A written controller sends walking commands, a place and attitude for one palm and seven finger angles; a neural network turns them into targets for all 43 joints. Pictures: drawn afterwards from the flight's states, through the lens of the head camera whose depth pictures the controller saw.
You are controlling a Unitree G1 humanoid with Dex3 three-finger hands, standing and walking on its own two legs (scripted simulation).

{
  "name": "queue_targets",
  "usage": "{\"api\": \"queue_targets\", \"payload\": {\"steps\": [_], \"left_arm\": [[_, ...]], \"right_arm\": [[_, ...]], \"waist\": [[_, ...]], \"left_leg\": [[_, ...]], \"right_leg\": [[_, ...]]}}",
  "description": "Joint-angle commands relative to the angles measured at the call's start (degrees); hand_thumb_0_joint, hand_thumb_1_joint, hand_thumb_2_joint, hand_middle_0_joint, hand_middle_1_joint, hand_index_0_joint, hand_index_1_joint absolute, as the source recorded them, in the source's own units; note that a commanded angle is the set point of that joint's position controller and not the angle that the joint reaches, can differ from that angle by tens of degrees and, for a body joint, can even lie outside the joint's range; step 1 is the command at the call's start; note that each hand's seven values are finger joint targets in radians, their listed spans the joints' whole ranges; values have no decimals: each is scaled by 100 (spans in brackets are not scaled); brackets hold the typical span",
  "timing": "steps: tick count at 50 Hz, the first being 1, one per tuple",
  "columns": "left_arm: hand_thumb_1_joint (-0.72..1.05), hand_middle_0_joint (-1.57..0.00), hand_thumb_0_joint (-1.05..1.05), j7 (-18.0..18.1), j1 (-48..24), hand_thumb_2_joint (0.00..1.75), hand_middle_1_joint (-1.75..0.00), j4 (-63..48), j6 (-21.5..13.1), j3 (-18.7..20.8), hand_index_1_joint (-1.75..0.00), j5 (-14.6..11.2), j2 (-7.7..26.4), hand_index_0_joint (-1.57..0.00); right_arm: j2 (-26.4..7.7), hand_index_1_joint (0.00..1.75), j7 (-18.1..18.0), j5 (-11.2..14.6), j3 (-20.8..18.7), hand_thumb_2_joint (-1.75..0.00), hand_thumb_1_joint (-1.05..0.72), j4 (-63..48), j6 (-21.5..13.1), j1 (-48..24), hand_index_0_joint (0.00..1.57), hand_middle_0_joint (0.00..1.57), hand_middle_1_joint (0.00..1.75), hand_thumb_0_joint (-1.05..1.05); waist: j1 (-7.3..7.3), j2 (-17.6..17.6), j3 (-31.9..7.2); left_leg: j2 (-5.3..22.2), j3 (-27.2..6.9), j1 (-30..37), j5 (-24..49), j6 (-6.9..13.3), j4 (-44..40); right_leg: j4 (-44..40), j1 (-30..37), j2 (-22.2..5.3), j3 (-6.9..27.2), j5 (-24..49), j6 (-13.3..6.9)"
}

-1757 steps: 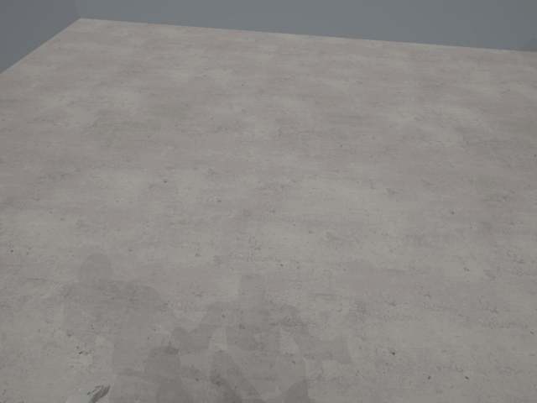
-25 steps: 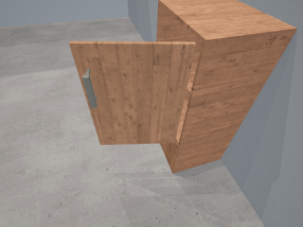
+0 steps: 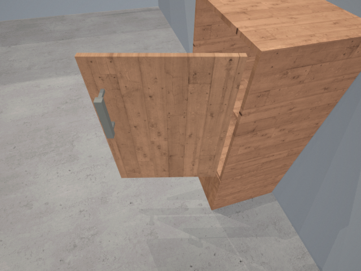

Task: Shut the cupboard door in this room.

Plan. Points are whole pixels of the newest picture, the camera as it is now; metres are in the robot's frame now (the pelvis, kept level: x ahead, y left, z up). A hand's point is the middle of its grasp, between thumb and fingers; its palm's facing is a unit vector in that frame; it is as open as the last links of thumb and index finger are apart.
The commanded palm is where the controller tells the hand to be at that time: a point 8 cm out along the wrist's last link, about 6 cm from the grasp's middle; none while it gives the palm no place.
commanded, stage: shuffle to correct the standing spot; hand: left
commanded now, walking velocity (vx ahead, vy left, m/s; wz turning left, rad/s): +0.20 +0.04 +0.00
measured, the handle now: (106, 114) +0.52 +0.24 +0.02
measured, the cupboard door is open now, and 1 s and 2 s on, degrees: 75 75 75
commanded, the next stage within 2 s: come to a stop and stand still in 0.16 s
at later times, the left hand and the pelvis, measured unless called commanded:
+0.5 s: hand out of the picture +0.08 +0.20 -0.19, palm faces +0.09 -0.99 -0.14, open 7.4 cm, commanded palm none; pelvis +0.09 +0.04 +0.00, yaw +1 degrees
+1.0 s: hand out of the picture +0.13 +0.20 -0.17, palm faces +0.01 -0.96 -0.28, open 7.4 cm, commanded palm none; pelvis +0.08 +0.01 -0.01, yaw +0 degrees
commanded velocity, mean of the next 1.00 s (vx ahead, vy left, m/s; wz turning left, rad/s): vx -0.02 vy -0.01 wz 0.00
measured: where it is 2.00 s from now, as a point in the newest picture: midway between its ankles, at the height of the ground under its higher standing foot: outside the picture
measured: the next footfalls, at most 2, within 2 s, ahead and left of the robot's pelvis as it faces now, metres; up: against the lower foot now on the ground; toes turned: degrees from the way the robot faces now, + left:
right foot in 0.02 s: +0.10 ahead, -0.12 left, +0.00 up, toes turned -5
left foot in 0.34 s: +0.17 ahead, +0.13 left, +0.00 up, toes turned +2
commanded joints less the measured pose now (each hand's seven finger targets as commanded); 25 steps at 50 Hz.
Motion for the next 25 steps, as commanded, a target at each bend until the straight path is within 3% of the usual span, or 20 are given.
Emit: {"api": "queue_targets", "payload": {"steps": [1, 2, 3, 5, 6, 7, 8, 10, 11, 13, 14, 15, 16, 17, 18, 19, 20, 22, 24, 25], "left_arm": [[90, -20, 0, 108, 1842, 90, -30, 250, -227, 235, -30, -4, 956, -20], [90, -20, 0, 125, 2094, 90, -30, 286, -202, 261, -30, -45, 1078, -20], [90, -20, 0, 170, 1811, 90, -30, 199, -179, 280, -30, -57, 970, -20], [90, -20, 0, 186, 1045, 90, -30, 50, -211, 159, -30, -35, 587, -20], [90, -20, 0, 193, 776, 90, -30, -34, -207, 112, -30, -28, 420, -20], [90, -20, 0, 192, 577, 90, -30, -77, -214, 121, -30, -3, 386, -20], [90, -20, 0, 205, 477, 90, -30, -113, -218, 147, -30, 20, 436, -20], [90, -20, 0, 166, 446, 90, -30, -136, -201, 182, -30, 29, 649, -20], [90, -20, 0, 152, 467, 90, -30, -116, -178, 203, -30, 17, 731, -20], [90, -20, 0, 121, 576, 90, -30, -73, -122, 224, -30, 6, 803, -20], [90, -20, 0, 106, 606, 90, -30, -46, -74, 209, -30, -4, 771, -20], [90, -20, 0, 97, 676, 90, -30, -9, -14, 149, -30, -10, 591, -20], [90, -20, 0, 89, 846, 90, -30, -10, 37, 74, -30, -37, 261, -20], [90, -20, 0, 105, 968, 90, -30, -47, 76, 12, -30, -78, 59, -20], [90, -20, 0, 136, 925, 90, -30, -96, 117, -9, -30, -61, 111, -20], [90, -20, 0, 158, 911, 90, -30, 19, 119, -36, -30, -56, 8, -20], [90, -20, 0, 167, 982, 90, -30, 175, 137, -71, -30, -47, -50, -20], [90, -20, 0, 168, 1097, 90, -30, 289, 166, -107, -30, -78, -14, -20], [90, -20, 0, 174, 1136, 90, -30, 328, 193, -102, -30, -82, 51, -20], [90, -20, 0, 182, 1107, 90, -30, 303, 222, -82, -30, -79, 131, -20]], "right_arm": [[-424, 30, -2, 120, -119, -90, -90, -315, -73, 374, 20, 20, 30, 0], [-667, 30, 17, 66, -184, -90, -90, -440, -29, -29, 20, 20, 30, 0], [-659, 30, 36, 51, -252, -90, -90, -532, -5, -219, 20, 20, 30, 0], [-563, 30, 137, 14, -244, -90, -90, -436, 102, -371, 20, 20, 30, 0], [-518, 30, 167, 1, -261, -90, -90, -420, 171, -325, 20, 20, 30, 0], [-407, 30, 182, 9, -252, -90, -90, -427, 218, -272, 20, 20, 30, 0], [-270, 30, 207, 23, -237, -90, -90, -449, 224, -284, 20, 20, 30, 0], [-199, 30, 227, 47, -216, -90, -90, -491, 219, -329, 20, 20, 30, 0], [-237, 30, 224, 44, -224, -90, -90, -494, 195, -299, 20, 20, 30, 0], [-255, 30, 205, 27, -220, -90, -90, -469, 131, -231, 20, 20, 30, 0], [-320, 30, 170, 27, -215, -90, -90, -425, 100, -95, 20, 20, 30, 0], [-488, 30, 121, 28, -221, -90, -90, -354, 68, 116, 20, 20, 30, 0], [-876, 30, 58, -16, -278, -90, -90, -374, 33, 288, 20, 20, 30, 0], [-1232, 30, -11, -15, -307, -90, -90, -477, 54, 264, 20, 20, 30, 0], [-1268, 30, -53, -11, -302, -90, -90, -582, 112, 40, 20, 20, 30, 0], [-1045, 30, -93, -28, -221, -90, -90, -598, 84, -400, 20, 20, 30, 0], [-937, 30, -125, -16, -165, -90, -90, -595, 63, -741, 20, 20, 30, 0], [-889, 30, -147, 30, -143, -90, -90, -621, 99, -977, 20, 20, 30, 0], [-969, 30, -176, 50, -217, -90, -90, -581, 149, -1000, 20, 20, 30, 0], [-1038, 30, -184, 68, -262, -90, -90, -582, 187, -945, 20, 20, 30, 0]], "waist": [[745, -1845, -666], [854, -1360, -524], [706, -595, -71], [342, -906, 406], [191, -863, 538], [62, -927, 578], [23, -701, 535], [50, -795, 445], [55, -751, 361], [76, -422, 349], [24, -286, 268], [-19, 4, 148], [2, 1069, 23], [66, 1709, -153], [115, 1130, 66], [244, 828, 36], [351, 922, 8], [369, 867, -168], [331, 690, -429], [289, 656, -499]], "left_leg": [[-56, 376, -3000, -1131, 105, 2354], [75, 132, -3376, -1782, 79, 3696], [296, -63, -3586, -1423, 63, 4234], [618, -147, -3222, -751, 4, 4360], [704, -118, -2849, -398, -53, 4117], [729, -33, -2451, -187, -109, 3710], [754, -22, -1974, -96, -152, 3086], [596, 272, -1355, 221, -207, 2222], [514, 363, -1074, 339, -219, 1852], [245, 710, -550, 652, -291, 1027], [229, 684, -230, 664, -328, 663], [389, 428, 37, 652, -354, 251], [1228, -646, 107, 1192, -101, -294], [2193, -1785, -147, 1701, 494, -945], [2440, -2000, -667, 2045, 900, -1004], [2189, -1569, -996, 2416, 862, -987], [1991, -1231, -1055, 2981, 772, -880], [1772, -701, -824, 3739, 721, -613], [1721, -521, -354, 4310, 689, -320], [1759, -568, -314, 4246, 694, -261]], "right_leg": [[-1347, 3577, -2014, 2739, 353, -877], [-1879, 3223, -2483, 3334, 355, -1348], [-1975, 2726, -2467, 3156, -19, -1550], [-2248, 1280, -1938, 2280, -652, -1209], [-2380, 692, -1715, 1693, -565, -1046], [-2470, 221, -1584, 1286, -434, -942], [-2429, -130, -1537, 1043, -162, -912], [-2296, -367, -1364, 714, -240, -831], [-2194, -364, -1334, 719, -498, -813], [-1900, -373, -1129, 661, -812, -730], [-1518, -383, -972, 583, -872, -652], [-840, -334, -745, 459, -738, -511], [133, -488, -228, 98, -927, -218], [942, -489, 60, -149, -1720, 23], [1484, -304, -57, 199, -1854, 3], [1543, 15, -171, 330, -1660, 1], [1462, 187, -244, 365, -1450, 42], [986, 431, -222, 345, -1013, 130], [463, 499, -146, 243, -647, 190], [332, 569, -113, 233, -546, 192]]}}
